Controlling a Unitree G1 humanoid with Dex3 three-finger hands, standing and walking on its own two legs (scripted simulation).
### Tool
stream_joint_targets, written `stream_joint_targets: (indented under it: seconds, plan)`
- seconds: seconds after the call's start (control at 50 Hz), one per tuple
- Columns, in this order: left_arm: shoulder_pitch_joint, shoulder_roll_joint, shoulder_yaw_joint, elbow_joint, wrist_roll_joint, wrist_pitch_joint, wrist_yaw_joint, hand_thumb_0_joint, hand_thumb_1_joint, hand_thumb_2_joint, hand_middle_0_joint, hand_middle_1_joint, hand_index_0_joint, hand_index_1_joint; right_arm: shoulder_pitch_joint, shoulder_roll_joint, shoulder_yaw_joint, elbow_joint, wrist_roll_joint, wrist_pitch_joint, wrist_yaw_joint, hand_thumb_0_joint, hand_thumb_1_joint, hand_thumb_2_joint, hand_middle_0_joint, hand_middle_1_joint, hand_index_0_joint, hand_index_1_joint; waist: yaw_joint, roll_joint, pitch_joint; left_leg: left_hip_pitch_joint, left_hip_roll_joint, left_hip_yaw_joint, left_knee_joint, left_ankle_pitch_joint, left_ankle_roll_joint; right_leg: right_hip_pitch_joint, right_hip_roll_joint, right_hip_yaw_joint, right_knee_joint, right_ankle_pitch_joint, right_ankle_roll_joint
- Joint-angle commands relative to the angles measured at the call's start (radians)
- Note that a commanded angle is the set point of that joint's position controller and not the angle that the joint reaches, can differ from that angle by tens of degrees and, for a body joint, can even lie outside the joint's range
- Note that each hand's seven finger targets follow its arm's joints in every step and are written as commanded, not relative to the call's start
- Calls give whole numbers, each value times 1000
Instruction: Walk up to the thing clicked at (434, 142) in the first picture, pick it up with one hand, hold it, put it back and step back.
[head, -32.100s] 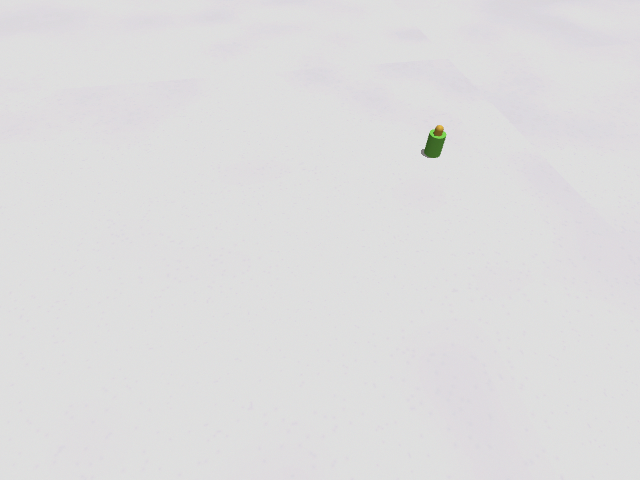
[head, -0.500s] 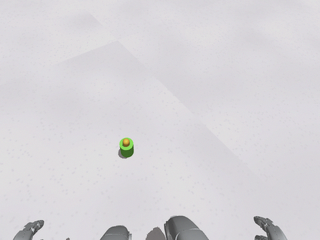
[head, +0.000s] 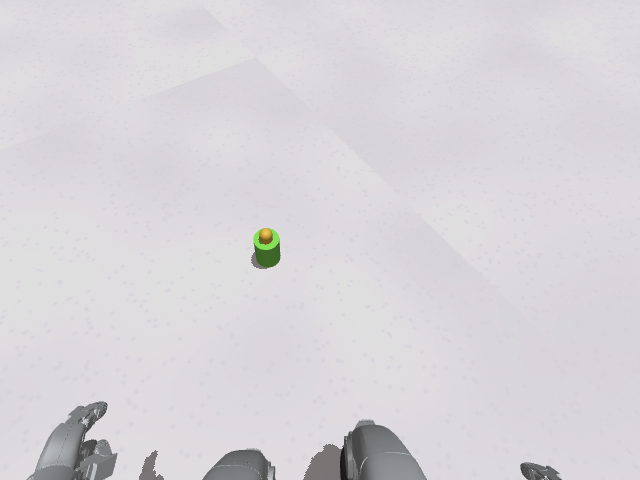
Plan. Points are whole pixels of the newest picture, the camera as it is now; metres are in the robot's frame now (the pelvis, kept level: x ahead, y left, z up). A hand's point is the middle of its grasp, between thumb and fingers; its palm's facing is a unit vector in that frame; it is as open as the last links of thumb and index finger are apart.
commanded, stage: step back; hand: left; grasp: from the side
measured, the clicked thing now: (266, 244) +0.80 +0.14 -0.67
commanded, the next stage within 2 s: stand in 1.62 s
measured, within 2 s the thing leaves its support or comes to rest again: neither
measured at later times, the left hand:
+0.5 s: hand out of the picture -0.10 +0.23 -0.12, palm faces -0.04 -0.90 -0.43, open 7.4 cm
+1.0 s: hand out of the picture -0.23 +0.23 -0.13, palm faces +0.05 -0.93 -0.38, open 7.4 cm
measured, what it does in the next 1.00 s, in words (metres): walks backwards: right foot, then left foot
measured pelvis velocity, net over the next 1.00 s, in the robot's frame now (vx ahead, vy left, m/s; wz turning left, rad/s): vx -0.26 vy -0.04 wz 0.01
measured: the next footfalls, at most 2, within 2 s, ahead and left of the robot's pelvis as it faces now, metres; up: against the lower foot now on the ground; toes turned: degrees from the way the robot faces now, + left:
right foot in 0.30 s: -0.17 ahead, -0.15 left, +0.00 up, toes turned +0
left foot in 0.64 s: -0.18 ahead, +0.11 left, +0.00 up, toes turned +2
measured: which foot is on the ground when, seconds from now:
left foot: down 0.00-0.32, up 0.34-0.62, down 0.64-1.00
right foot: up 0.00-0.28, down 0.30-1.00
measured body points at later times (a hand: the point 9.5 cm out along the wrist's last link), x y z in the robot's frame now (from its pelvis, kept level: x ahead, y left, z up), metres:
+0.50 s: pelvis -0.17 -0.04 +0.01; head -0.12 -0.07 +0.46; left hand -0.09 +0.27 -0.09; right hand -0.07 -0.37 -0.12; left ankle -0.16 +0.11 -0.64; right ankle -0.15 -0.16 -0.71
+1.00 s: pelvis -0.26 -0.04 +0.02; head -0.26 -0.05 +0.46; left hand -0.23 +0.27 -0.10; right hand -0.17 -0.35 -0.11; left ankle -0.25 +0.09 -0.69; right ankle -0.24 -0.15 -0.71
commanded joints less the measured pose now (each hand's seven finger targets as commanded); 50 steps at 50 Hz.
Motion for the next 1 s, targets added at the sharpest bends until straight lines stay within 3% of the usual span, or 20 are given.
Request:
stream_joint_targets:
  seconds: [0.0, 0.04, 0.16, 0.26, 0.28, 0.3, 0.32, 0.38, 0.44, 0.52, 0.6, 0.62, 0.64, 0.66, 0.72, 0.8, 0.84, 0.86, 0.9, 0.98]
  plan:
    - [10, 201, 65, -55, -6, -9, 28, 0, 900, 900, -200, -300, -200, -300, -56, -317, -86, -90, -10, -44, -19, 0, -900, -900, 200, 300, 200, 300, -6, 129, -218, -8, 400, -390, -311, 474, 243, -19, 128, 175, 452, -213, -29]
    - [89, 199, 66, -12, -13, -12, 20, 0, 900, 900, -200, -300, -200, -300, -99, -274, -70, -102, -13, -42, -26, 0, -900, -900, 200, 300, 200, 300, 36, 168, -200, -19, 327, -256, -269, 468, 205, -23, 127, 133, 497, -142, -17]
    - [74, 172, 54, -14, 2, -29, 0, 0, 900, 900, -200, -300, -200, -300, -21, -263, -77, -104, -12, -30, -26, 0, -900, -900, 200, 300, 200, 300, -35, 212, -264, 205, 322, -224, -198, 489, 239, 0, 69, 40, 125, -160, 39]
    - [231, 175, 56, 88, 11, -42, -1, 0, 900, 900, -200, -300, -200, -300, -90, -279, -67, -116, 9, 8, -14, 0, -900, -900, 200, 300, 200, 300, 30, 234, -302, -13, 240, -145, -105, 287, 113, 316, 62, -86, -393, 114, -19]
    - [222, 230, 73, 77, 25, -48, -2, 0, 900, 900, -200, -300, -200, -300, -71, -226, -52, -121, 15, 8, -10, 0, -900, -900, 200, 300, 200, 300, 21, 106, -264, -178, 155, -134, -2, 121, 54, 353, -45, 120, -418, 53, -53]
    - [178, 354, 101, 55, 22, -42, -3, 0, 900, 900, -200, -300, -200, -300, -145, -185, -49, -154, 23, 3, -24, 0, -900, -900, 200, 300, 200, 300, 70, -216, -210, -293, -48, -72, 222, -200, -8, 192, -290, 426, -509, 101, -202]
    - [119, 401, 105, 17, 30, -48, 0, 0, 900, 900, -200, -300, -200, -300, -144, -224, -68, -146, 16, 10, -34, 0, -900, -900, 200, 300, 200, 300, 77, -223, -145, -232, -11, -165, 438, -280, -40, -15, -427, 574, -566, 79, -314]
    - [-41, 257, 67, -9, 24, -58, 14, 0, 900, 900, -200, -300, -200, -300, -32, -213, -55, -78, 30, 5, -30, 0, -900, -900, 200, 300, 200, 300, -41, -40, -145, -220, -56, -179, 548, -139, -25, 70, -215, 164, -376, 417, -185]
    - [40, 241, 66, -11, 29, -62, 20, 0, 900, 900, -200, -300, -200, -300, -18, -209, -44, -75, 19, -2, -29, 0, -900, -900, 200, 300, 200, 300, 14, -71, -203, -227, -29, -129, 462, -151, -47, 242, -192, 119, -314, 528, -191]
    - [130, 256, 74, 11, 27, -62, 27, 0, 900, 900, -200, -300, -200, -300, -71, -193, -48, -92, 3, -13, -19, 0, -900, -900, 200, 300, 200, 300, 69, -139, -247, -221, 32, -57, 154, -203, -39, 407, -254, 203, -319, 411, -214]
    - [60, 257, 56, 12, 11, -49, 13, 0, 900, 900, -200, -300, -200, -300, 66, -196, -67, -1, -2, -25, -5, 0, -900, -900, 200, 300, 200, 300, -3, -118, -264, 106, 13, 47, -255, -8, 0, 206, -210, 135, -270, 224, -146]
    - [96, 216, 40, 21, 11, -46, 11, 0, 900, 900, -200, -300, -200, -300, 72, -217, -77, 11, -12, -31, -5, 0, -900, -900, 200, 300, 200, 300, -3, -29, -269, 203, 74, -83, -320, -34, 27, 85, -168, 101, -176, 146, -99]
    - [89, 153, 19, 15, -2, -50, 6, 0, 900, 900, -200, -300, -200, -300, 34, -303, -90, -5, -24, -36, -1, 0, -900, -900, 200, 300, 200, 300, -8, 227, -252, 221, 311, -452, -392, -176, 123, -123, -20, -14, -42, -95, -27]
    - [-10, 224, 47, 25, 3, -52, 18, 0, 900, 900, -200, -300, -200, -300, -8, -370, -95, -20, -13, -36, 7, 0, -900, -900, 200, 300, 200, 300, -56, 232, -194, -42, 426, -544, -450, -309, 242, -25, 9, -10, 114, -269, -9]
    - [49, 197, 43, 86, -12, -57, -7, 0, 900, 900, -200, -300, -200, -300, -130, -242, -52, -24, -20, -61, -3, 0, -900, -900, 200, 300, 200, 300, 26, 119, -121, -95, 277, -285, -388, -157, 157, 52, 24, 51, 159, -64, -25]
    - [90, 182, 43, 128, 1, -75, -32, 0, 900, 900, -200, -300, -200, -300, -117, -253, -65, -12, -29, -52, 9, 0, -900, -900, 200, 300, 200, 300, 0, 238, -132, -100, 247, -235, -394, -330, 131, 193, 36, -69, -149, -114, -7]
    - [156, 160, 45, 169, 9, -93, -21, 0, 900, 900, -200, -300, -200, -300, -103, -236, -61, -2, -18, -37, 13, 0, -900, -900, 200, 300, 200, 300, 39, 192, -153, -102, 224, -170, -269, -268, 106, 340, 54, -83, -420, 6, -29]
    - [161, 194, 54, 179, 21, -104, -14, 0, 900, 900, -200, -300, -200, -300, -63, -192, -50, -2, -10, -35, 11, 0, -900, -900, 200, 300, 200, 300, 34, 95, -175, -177, 177, -127, -159, -219, 65, 453, 32, 16, -462, 10, -49]
    - [125, 320, 76, 160, 36, -116, -9, 0, 900, 900, -200, -300, -200, -300, -108, -185, -51, -7, -6, -36, 7, 0, -900, -900, 200, 300, 200, 300, 59, -93, -108, -224, 52, -84, 162, -223, -17, 184, -319, 527, -643, -528, -212]
    - [61, 255, 60, 142, 25, -130, -6, 0, 900, 900, -200, -300, -200, -300, -33, -195, -54, 31, 3, -53, 20, 0, -900, -900, 200, 300, 200, 300, 14, -42, -98, -160, 88, -102, 133, -96, -13, 166, -239, 324, -597, -332, -179]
